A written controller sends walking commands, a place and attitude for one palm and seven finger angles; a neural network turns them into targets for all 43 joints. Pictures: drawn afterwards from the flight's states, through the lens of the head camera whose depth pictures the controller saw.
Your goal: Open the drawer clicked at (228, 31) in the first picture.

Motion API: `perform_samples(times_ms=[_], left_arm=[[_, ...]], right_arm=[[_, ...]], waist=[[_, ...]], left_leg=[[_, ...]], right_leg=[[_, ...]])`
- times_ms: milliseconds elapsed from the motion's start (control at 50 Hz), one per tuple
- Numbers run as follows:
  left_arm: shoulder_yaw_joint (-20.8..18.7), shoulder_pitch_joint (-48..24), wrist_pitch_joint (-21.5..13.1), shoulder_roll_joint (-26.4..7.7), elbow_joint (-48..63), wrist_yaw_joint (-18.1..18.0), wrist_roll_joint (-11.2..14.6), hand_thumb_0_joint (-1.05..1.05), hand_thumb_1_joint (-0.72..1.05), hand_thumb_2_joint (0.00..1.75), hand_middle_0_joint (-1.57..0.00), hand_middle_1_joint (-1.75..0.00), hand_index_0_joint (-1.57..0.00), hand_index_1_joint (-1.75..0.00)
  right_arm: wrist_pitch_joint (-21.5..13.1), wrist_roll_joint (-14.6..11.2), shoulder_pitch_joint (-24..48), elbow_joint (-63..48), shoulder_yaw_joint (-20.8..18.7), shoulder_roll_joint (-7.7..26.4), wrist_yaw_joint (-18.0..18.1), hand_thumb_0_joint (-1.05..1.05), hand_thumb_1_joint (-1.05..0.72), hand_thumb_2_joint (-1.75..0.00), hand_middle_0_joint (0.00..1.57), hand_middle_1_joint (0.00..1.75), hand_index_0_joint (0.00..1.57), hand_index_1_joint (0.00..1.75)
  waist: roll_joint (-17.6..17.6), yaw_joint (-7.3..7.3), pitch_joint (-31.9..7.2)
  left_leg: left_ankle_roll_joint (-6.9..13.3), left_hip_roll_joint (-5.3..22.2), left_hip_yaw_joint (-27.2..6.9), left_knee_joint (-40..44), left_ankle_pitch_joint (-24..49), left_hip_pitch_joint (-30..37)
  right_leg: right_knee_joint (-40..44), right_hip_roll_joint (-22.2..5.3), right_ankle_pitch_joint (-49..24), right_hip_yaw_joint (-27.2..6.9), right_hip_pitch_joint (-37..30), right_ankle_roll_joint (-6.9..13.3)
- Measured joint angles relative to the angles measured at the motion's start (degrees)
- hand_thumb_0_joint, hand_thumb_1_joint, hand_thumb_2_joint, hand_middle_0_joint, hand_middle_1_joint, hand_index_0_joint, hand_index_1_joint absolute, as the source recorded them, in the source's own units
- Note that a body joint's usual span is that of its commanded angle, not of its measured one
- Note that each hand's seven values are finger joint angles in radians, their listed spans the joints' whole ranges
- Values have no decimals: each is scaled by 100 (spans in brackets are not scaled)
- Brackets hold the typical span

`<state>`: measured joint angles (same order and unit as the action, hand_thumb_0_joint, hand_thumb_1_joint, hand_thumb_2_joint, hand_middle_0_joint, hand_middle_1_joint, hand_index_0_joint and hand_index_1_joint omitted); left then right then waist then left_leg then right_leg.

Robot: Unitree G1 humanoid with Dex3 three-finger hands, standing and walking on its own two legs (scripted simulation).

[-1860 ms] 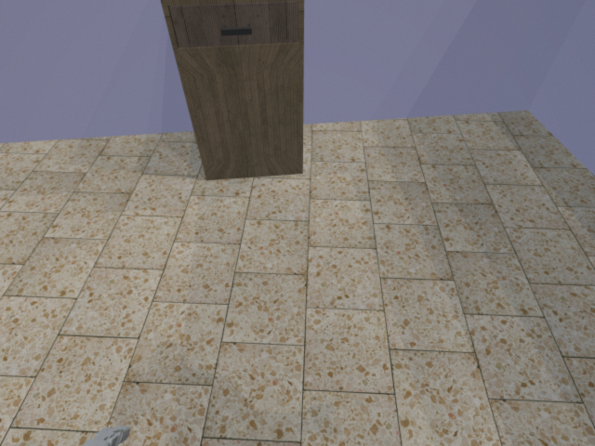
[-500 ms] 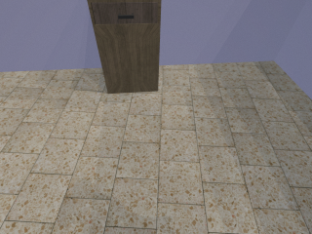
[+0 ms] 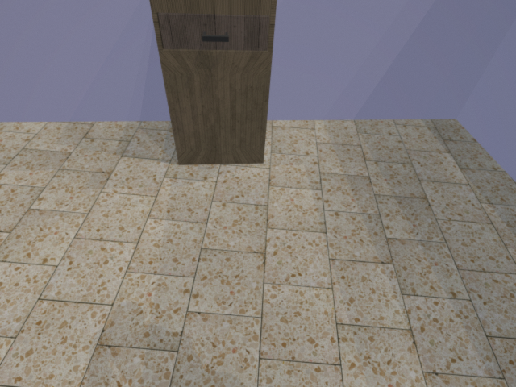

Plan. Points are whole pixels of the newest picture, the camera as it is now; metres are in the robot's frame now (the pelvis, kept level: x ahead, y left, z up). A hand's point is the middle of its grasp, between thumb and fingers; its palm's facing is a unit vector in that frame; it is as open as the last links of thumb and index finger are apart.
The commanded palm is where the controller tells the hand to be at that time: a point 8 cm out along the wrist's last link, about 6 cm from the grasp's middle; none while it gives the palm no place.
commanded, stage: walk to a spot facing it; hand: left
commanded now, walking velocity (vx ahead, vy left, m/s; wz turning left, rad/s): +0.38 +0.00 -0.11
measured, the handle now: (215, 36) +1.41 +0.28 -0.02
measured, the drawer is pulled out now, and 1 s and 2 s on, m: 0.00 0.00 0.00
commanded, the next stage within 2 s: turn to face it in 1.22 s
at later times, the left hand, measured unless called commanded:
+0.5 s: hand (205, 295) +0.34 +0.14 -0.18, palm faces -0.11 -0.98 -0.18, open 7.4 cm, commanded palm none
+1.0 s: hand (193, 284) +0.37 +0.17 -0.18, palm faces +0.02 -0.99 -0.12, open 7.4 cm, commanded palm none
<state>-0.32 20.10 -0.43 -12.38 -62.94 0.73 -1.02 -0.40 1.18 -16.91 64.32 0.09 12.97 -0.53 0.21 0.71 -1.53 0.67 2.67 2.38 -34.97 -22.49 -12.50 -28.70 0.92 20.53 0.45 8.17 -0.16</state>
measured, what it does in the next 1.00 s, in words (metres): walks ahead: right foot, then left foot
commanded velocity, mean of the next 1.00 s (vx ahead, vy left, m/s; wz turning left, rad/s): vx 0.38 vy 0.00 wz -0.05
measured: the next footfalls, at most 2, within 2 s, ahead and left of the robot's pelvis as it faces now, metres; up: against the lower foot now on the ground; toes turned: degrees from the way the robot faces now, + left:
right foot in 0.44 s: +0.33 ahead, -0.12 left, +0.00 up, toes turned -13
left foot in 0.92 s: +0.54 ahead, +0.09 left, +0.00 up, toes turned +7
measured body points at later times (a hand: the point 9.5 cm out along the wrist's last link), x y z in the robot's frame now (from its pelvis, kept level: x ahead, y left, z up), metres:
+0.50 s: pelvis +0.21 -0.03 -0.02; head +0.24 -0.03 +0.43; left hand +0.35 +0.19 -0.16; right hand +0.03 -0.20 -0.16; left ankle +0.01 +0.10 -0.65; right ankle +0.29 -0.11 -0.73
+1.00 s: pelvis +0.44 +0.01 -0.01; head +0.46 +0.03 +0.44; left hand +0.37 +0.22 -0.17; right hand +0.52 -0.23 -0.14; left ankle +0.50 +0.09 -0.73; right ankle +0.32 -0.11 -0.67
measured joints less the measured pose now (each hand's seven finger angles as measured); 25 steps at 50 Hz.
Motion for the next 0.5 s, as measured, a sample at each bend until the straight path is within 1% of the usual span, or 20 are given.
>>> perform_samples(times_ms=[20, 40, 60, 100, 140, 160, 200, 240, 260, 300, 340, 380, 400, 420, 440, 460, 500], left_arm=[[-20, 112, -8, 36, -37, -7, 2, 1, 90, 90, -21, -29, -20, -30], [-41, 231, 2, 56, -82, -11, 10, 1, 90, 90, -21, -29, -20, -30], [-52, 323, 32, 99, -149, -11, 16, 1, 90, 90, -21, -29, -20, -30], [-40, 377, 104, 186, -283, -23, -7, 1, 90, 90, -21, -29, -20, -30], [-71, 278, 120, 212, -321, -15, -16, 1, 90, 90, -21, -29, -20, -30], [-96, 185, 115, 202, -292, 1, -19, 1, 90, 90, -21, -29, -20, -30], [-148, -56, 109, 168, -165, 38, -28, 1, 90, 90, -20, -29, -20, -30], [-182, -340, 106, 144, 5, 72, -31, 1, 90, 90, -20, -29, -20, -30], [-192, -491, 101, 140, 89, 88, -29, 1, 90, 90, -20, -29, -20, -30], [-208, -801, 86, 133, 245, 100, -16, 1, 91, 90, -20, -29, -20, -30], [-207, -1098, 49, 136, 380, 105, 7, 1, 91, 90, -20, -29, -19, -30], [-205, -1338, -14, 144, 498, 94, 9, 1, 91, 90, -20, -29, -19, -30], [-207, -1420, -57, 147, 549, 86, 3, 1, 91, 90, -20, -29, -19, -30], [-212, -1467, -116, 145, 592, 80, -10, 1, 91, 90, -20, -29, -19, -30], [-217, -1474, -196, 129, 629, 74, -31, 1, 91, 90, -20, -29, -19, -30], [-238, -1489, -280, 142, 649, 45, -50, 1, 91, 90, -20, -29, -19, -30], [-253, -1471, -363, 165, 650, -3, -8, 1, 91, 90, -20, -29, -20, -30]], right_arm=[[-29, -7, -52, 25, -5, -62, 3, 1, -91, -90, 20, 30, 20, 30], [-83, -8, -90, 39, -10, -135, 10, 1, -91, -90, 20, 30, 20, 30], [-169, 5, -143, 21, -28, -183, 15, 1, -91, -90, 21, 30, 20, 30], [-354, 23, -304, -30, -51, -264, 88, 1, -91, -90, 21, 30, 20, 30], [-458, 27, -529, -32, -39, -374, 170, 0, -91, -90, 21, 30, 20, 30], [-480, 25, -646, 1, -34, -439, 194, 0, -91, -90, 21, 30, 20, 30], [-493, 18, -874, 118, -18, -568, 224, 0, -91, -90, 20, 30, 20, 30], [-489, 5, -1081, 264, -4, -678, 247, 0, -91, -90, 20, 30, 20, 30], [-484, 1, -1171, 333, 0, -724, 258, 0, -91, -90, 21, 30, 20, 30], [-471, -1, -1319, 446, 6, -793, 272, 0, -91, -90, 21, 30, 20, 30], [-453, -5, -1415, 532, 4, -821, 273, 0, -90, -90, 21, 30, 20, 30], [-429, -12, -1484, 610, -20, -817, 266, 1, -90, -90, 21, 30, 20, 30], [-411, -19, -1515, 649, -36, -809, 261, 1, -90, -90, 21, 30, 20, 30], [-387, -26, -1548, 688, -54, -802, 254, 1, -90, -90, 21, 30, 20, 30], [-361, -39, -1595, 721, -70, -809, 239, 1, -90, -90, 21, 30, 20, 30], [-317, -69, -1551, 738, -85, -795, 214, 1, -90, -90, 21, 30, 20, 30], [-235, -116, -1293, 658, -130, -750, 185, 1, -90, -90, 21, 30, 20, 30]], waist=[[-79, 31, 14], [-211, 53, 21], [-264, 42, 15], [-237, -61, 58], [-207, -182, 145], [-207, -218, 196], [-219, -229, 296], [-220, -211, 392], [-211, -207, 442], [-179, -225, 549], [-122, -277, 665], [-45, -332, 749], [-14, -342, 768], [-4, -336, 771], [-40, -319, 739], [-18, -273, 737], [11, -284, 773]], left_leg=[[-8, -32, 78, 20, 14, 80], [18, -107, 198, 98, -52, 199], [57, -138, 293, 151, -128, 287], [116, -118, 393, 319, -209, 519], [123, -107, 406, 619, -157, 793], [130, -110, 403, 789, -120, 932], [120, -119, 420, 1143, -46, 1207], [89, -134, 458, 1479, 8, 1477], [70, -140, 479, 1633, 23, 1612], [25, -144, 522, 1893, 17, 1871], [-29, -125, 568, 2052, -59, 2116], [-98, -62, 615, 2002, -256, 2301], [-125, -20, 642, 1842, -403, 2352], [-137, 23, 664, 1507, -573, 2340], [-137, 56, 666, 886, -746, 2196], [-81, 153, 602, -132, -727, 1828], [63, 176, 159, -2469, -613, 811]], right_leg=[[-69, -47, 87, -54, -23, -27], [-229, -123, 203, -158, 11, 7], [-680, -162, 310, -155, 177, 61], [-2017, -116, 572, -69, 674, 135], [-3031, -135, 541, 88, 1194, 170], [-3330, -182, 456, 166, 1444, 166], [-3595, -305, 154, 273, 1927, 129], [-3490, -435, -209, 353, 2338, 94], [-3287, -488, -395, 399, 2486, 86], [-2600, -542, -744, 514, 2638, 97], [-1816, -503, -896, 646, 2609, 167], [-1262, -361, -934, 771, 2463, 294], [-1062, -273, -970, 831, 2330, 361], [-846, -189, -1035, 889, 2122, 425], [-616, -154, -1199, 912, 1858, 513], [-776, -120, -1244, 928, 1844, 578], [-1103, -82, -827, 976, 1739, 626]])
